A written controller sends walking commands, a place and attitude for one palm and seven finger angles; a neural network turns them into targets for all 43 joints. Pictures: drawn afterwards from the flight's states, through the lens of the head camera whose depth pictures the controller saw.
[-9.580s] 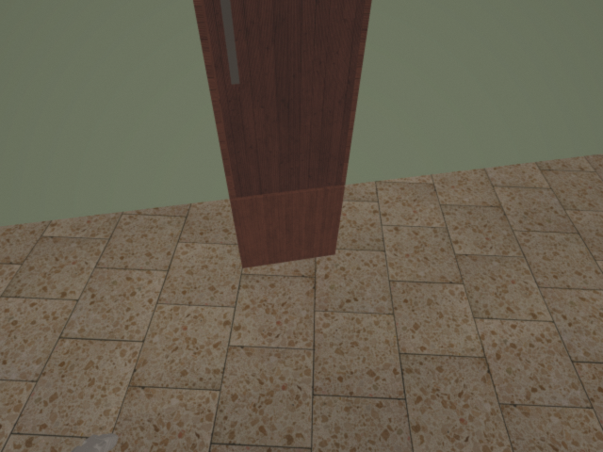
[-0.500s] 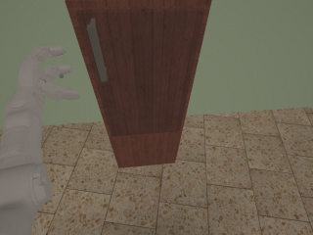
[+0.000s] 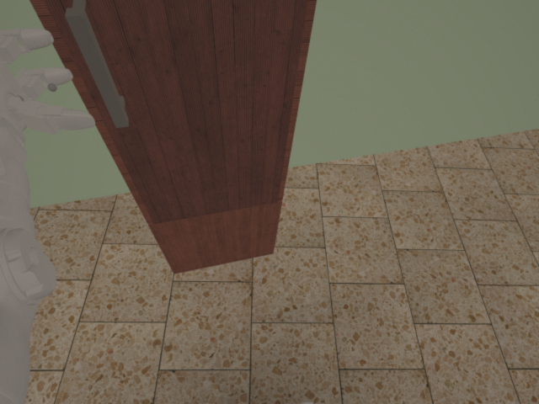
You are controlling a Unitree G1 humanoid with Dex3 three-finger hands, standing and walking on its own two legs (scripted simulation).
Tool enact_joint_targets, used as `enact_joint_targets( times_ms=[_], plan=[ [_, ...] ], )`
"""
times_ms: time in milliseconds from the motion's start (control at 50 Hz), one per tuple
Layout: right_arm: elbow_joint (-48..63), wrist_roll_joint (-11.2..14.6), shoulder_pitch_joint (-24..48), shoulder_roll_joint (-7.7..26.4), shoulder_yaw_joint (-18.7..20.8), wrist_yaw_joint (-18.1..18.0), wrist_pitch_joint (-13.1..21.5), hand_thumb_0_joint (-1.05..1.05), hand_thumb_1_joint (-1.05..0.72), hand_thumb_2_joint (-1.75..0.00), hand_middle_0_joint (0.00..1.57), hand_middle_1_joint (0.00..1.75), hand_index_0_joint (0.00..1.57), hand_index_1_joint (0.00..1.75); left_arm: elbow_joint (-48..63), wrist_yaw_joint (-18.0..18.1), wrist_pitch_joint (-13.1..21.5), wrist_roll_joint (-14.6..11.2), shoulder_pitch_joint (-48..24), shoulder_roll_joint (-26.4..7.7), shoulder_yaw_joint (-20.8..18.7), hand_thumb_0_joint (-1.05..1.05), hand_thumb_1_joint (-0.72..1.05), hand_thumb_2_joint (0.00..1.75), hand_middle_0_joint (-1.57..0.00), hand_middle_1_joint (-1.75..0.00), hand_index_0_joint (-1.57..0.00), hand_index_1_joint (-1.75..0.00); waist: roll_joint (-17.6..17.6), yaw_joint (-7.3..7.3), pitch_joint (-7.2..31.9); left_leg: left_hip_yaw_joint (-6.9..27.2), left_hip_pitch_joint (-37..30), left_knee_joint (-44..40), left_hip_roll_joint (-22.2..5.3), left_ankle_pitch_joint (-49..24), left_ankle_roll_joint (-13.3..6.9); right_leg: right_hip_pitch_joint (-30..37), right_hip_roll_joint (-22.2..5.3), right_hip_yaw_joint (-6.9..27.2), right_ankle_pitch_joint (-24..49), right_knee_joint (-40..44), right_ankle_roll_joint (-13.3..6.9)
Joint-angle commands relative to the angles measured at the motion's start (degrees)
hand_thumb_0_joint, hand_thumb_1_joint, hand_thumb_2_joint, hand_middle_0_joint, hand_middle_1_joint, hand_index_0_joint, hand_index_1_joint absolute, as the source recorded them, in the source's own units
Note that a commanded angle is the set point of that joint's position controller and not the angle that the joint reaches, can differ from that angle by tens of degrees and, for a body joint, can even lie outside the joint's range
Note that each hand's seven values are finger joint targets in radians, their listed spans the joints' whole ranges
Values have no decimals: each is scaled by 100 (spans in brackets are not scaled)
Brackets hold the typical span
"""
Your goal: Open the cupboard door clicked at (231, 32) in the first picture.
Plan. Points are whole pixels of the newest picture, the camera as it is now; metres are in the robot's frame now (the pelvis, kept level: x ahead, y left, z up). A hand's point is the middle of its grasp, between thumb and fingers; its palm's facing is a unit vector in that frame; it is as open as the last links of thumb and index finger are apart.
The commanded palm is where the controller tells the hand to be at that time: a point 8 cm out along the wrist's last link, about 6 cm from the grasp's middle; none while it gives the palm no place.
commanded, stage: move the hooked fingers beside the handle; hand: left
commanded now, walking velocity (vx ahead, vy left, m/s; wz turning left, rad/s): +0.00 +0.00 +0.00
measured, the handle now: (102, 67) +0.57 +0.19 +0.16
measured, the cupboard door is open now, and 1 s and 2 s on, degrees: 0 0 0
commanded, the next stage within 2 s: slide the fingers in behind the handle in 0.80 s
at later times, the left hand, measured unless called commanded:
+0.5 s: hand (45, 106) +0.48 +0.25 +0.17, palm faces +0.15 -0.99 +0.01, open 14.0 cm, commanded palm +0.46 +0.29 +0.16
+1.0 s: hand (48, 97) +0.49 +0.24 +0.17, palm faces +0.13 -0.99 +0.01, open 14.0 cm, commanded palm +0.46 +0.28 +0.16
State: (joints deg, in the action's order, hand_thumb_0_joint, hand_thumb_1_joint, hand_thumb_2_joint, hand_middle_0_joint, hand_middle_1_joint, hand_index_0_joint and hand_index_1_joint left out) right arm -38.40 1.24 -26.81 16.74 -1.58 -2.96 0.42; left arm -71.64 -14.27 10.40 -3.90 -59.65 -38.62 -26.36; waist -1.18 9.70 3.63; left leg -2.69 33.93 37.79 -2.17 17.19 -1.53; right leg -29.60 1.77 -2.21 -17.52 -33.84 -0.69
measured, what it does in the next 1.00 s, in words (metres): stands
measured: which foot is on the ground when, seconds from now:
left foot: down 0.00-1.00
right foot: down 0.00-1.00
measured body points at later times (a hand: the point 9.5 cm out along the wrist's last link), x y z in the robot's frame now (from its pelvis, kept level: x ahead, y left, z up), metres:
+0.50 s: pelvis +0.00 +0.00 +0.00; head +0.06 +0.01 +0.45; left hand +0.46 +0.30 +0.17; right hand +0.08 -0.26 -0.11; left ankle +0.01 +0.10 -0.72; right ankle -0.02 -0.11 -0.72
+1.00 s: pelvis -0.01 +0.00 +0.00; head +0.06 +0.01 +0.44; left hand +0.48 +0.30 +0.17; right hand -0.03 -0.28 -0.11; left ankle +0.01 +0.10 -0.72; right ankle -0.02 -0.11 -0.72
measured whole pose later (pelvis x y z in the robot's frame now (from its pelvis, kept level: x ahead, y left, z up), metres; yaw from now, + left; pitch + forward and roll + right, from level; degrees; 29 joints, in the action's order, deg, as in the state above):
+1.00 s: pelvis -0.01 +0.00 +0.00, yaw +1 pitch +12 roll -2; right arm -39.3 1.9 -27.5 16.9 -1.5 -3.2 -0.5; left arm -69.4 -14.6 10.2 -5.9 -57.1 -36.6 -24.5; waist -1.4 8.8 3.9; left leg -1.8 33.3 38.5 -2.2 17.1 -1.3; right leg -28.5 2.0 -3.0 -17.5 -34.2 -0.9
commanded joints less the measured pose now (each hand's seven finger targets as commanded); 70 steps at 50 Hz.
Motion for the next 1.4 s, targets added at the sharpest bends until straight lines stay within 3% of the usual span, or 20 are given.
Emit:
enact_joint_targets(
  times_ms=[0, 120, 220, 300, 440, 460, 600, 640, 700, 780, 840, 920, 1080, 1120, 1140, 1160, 1220, 1280, 1320, 1380],
  plan=[
    [486, -5, -668, 1002, 391, -55, 6, 0, -90, -90, 20, 30, 20, 30, 1472, -124, 334, -196, -2226, -1549, -190, 0, -50, 30, -30, -120, -30, -120, -564, -283, 2522, 387, -2089, -101, 79, -2329, -104, 614, 120, 81, 2218, 207, 12],
    [566, 22, -528, 957, 428, -17, -56, 0, -90, -90, 20, 30, 20, 30, 2331, -71, 273, -317, -2025, -1456, -275, 0, -50, 30, -30, -120, -30, -120, -787, -381, 2629, 414, -2493, -66, 27, -2892, -83, 559, 160, 42, 2427, 193, -2],
    [617, 68, -327, 893, 463, 37, -39, 0, -90, -90, 20, 30, 20, 30, 2947, -49, 64, -472, -1595, -903, -44, 0, -50, 30, -30, -120, -30, -120, -896, -428, 2640, 450, -2871, -15, -17, -3490, -57, 500, 168, 8, 2598, 195, -7],
    [623, 89, -218, 895, 423, 7, -54, 0, -90, -90, 20, 30, 20, 30, 2710, 36, -229, -496, -1663, -600, 201, 0, -50, 30, -30, -120, -30, -120, -517, -323, 2028, 438, -2498, -136, 27, -2825, -84, 443, 137, -28, 2322, 274, -16],
    [494, 66, -95, 871, 351, -57, 45, 0, -90, -90, 20, 30, 20, 30, 2310, 264, 67, -331, -2577, -625, 334, 0, -50, 30, -30, -120, -30, -120, -408, -140, 1944, 536, -2395, -170, 69, -2028, -56, 242, 64, 27, 1819, 275, -21],
    [507, 63, -64, 852, 333, -42, 81, 0, -90, -90, 20, 30, 20, 30, 2269, 253, 118, -320, -2695, -418, 513, 0, -50, 30, -30, -120, -30, -120, -491, -121, 1983, 554, -2419, -176, 85, -1898, -45, 178, 63, 28, 1692, 269, -20],
    [478, 44, -154, 917, 300, -54, 136, 0, -90, -90, 20, 30, 20, 30, 1520, 240, 214, -260, -2621, -716, 328, 0, -50, 30, -30, -120, -30, -120, -196, -164, 1976, 540, -2026, -152, 122, -1683, -79, 347, 32, 67, 1676, 236, -22],
    [537, 46, -141, 916, 295, -51, 134, 0, -90, -90, 20, 30, 20, 30, 1551, 231, 251, -210, -2559, -944, 193, 0, -50, 30, -30, -120, -30, -120, -406, -243, 2163, 492, -1991, -142, 129, -1663, -71, 411, 26, 102, 1705, 212, -10],
    [537, 35, -243, 948, 296, -77, 114, 0, -90, -90, 20, 30, 20, 30, 1395, 220, 323, -212, -2573, -1224, 13, 0, -50, 30, -30, -120, -30, -120, -66, -209, 2036, 451, -1673, -151, 140, -1448, -127, 577, 40, 144, 1667, 255, 19],
    [527, 45, -302, 939, 308, -92, 113, 0, -90, -90, 20, 30, 20, 30, 1564, 105, 467, -128, -2718, -1361, 65, 0, -50, 30, -30, -120, -30, -120, -499, -208, 2178, 439, -1756, -175, 134, -1392, -102, 531, 47, 159, 1591, 264, 16],
    [466, 45, -399, 963, 351, -101, 98, 0, -90, -90, 20, 30, 20, 30, 1662, 13, 521, -246, -2675, -1458, -89, 0, -50, 30, -30, -120, -30, -120, -468, -198, 2433, 455, -1948, -146, 104, -1527, -112, 573, 89, 148, 1662, 285, 19],
    [430, 66, -406, 954, 337, -97, 84, 0, -90, -90, 20, 30, 20, 30, 1398, -97, 301, -310, -2406, -1090, 191, 0, -50, 30, -30, -120, -30, -120, -443, -134, 1930, 393, -1718, -225, 110, -1250, -144, 401, 90, 127, 1470, 391, 40],
    [363, 4, -516, 955, 380, -51, 151, 0, -90, -90, 20, 30, 20, 30, 1773, 145, 297, -294, -2735, -850, 279, 0, -50, 30, -30, -120, -30, -120, -609, -88, 2113, 511, -2103, -206, 59, -1490, -87, 120, 120, 46, 1328, 349, 10],
    [381, -17, -507, 950, 398, -21, 159, 0, -90, -90, 20, 30, 20, 30, 1950, 237, 366, -260, -2634, -1009, 83, 0, -50, 30, -30, -120, -30, -120, -764, -202, 2401, 509, -2273, -139, 58, -1760, -66, 201, 120, 49, 1505, 270, -15],
    [407, -14, -484, 918, 381, -4, 163, 0, -90, -90, 20, 30, 20, 30, 1964, 265, 362, -237, -2657, -751, 283, 0, -50, 30, -30, -120, -30, -120, -792, -167, 2367, 538, -2324, -134, 54, -1842, -51, 117, 125, 24, 1508, 241, -21],
    [394, -23, -469, 894, 387, 19, 177, 0, -90, -90, 20, 30, 20, 30, 1938, 296, 344, -235, -2635, -563, 371, 0, -50, 30, -30, -120, -30, -120, -781, -159, 2253, 541, -2348, -135, 44, -1859, -37, 40, 133, -10, 1486, 244, -21],
    [431, -32, -466, 932, 385, 29, 143, 0, -90, -90, 20, 30, 20, 30, 1808, 417, 263, -234, -2388, -856, 61, 0, -50, 30, -30, -120, -30, -120, -386, -262, 2296, 485, -2095, -119, 62, -1981, -69, 341, 119, 18, 1761, 190, -7],
    [521, -26, -398, 886, 401, 61, 135, 0, -90, -90, 20, 30, 20, 30, 2165, 503, 273, -170, -2384, -822, 58, 0, -50, 30, -30, -120, -30, -120, -468, -317, 2483, 447, -2238, -68, 59, -2263, -63, 462, 118, 25, 2037, 127, -10],
    [554, -13, -315, 841, 379, 74, 115, 0, -90, -90, 20, 30, 20, 30, 2204, 535, 258, -182, -2356, -508, 270, 0, -50, 30, -30, -120, -30, -120, -553, -262, 2353, 432, -2287, -42, 62, -2320, -62, 362, 121, 31, 2073, 137, -7],
    [513, -4, -324, 863, 394, 55, 99, 0, -90, -90, 20, 30, 20, 30, 2080, 563, 212, -196, -2532, -518, 262, 0, -50, 30, -30, -120, -30, -120, -348, -215, 2212, 454, -2157, -88, 57, -2091, -60, 357, 114, 29, 1949, 154, -6]
  ],
)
